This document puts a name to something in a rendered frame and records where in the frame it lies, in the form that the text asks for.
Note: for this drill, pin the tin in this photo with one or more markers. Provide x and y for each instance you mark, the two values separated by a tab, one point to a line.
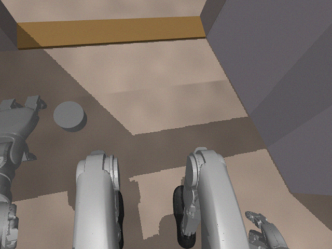
70	116

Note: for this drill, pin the right robot hand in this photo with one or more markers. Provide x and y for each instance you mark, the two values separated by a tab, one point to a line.
269	238

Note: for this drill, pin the left robot hand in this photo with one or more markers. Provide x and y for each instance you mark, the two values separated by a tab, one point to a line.
21	121

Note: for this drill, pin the right robot foot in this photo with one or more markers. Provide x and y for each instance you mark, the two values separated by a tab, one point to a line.
178	210

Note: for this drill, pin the left robot arm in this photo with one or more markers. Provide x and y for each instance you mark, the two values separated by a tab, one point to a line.
11	152

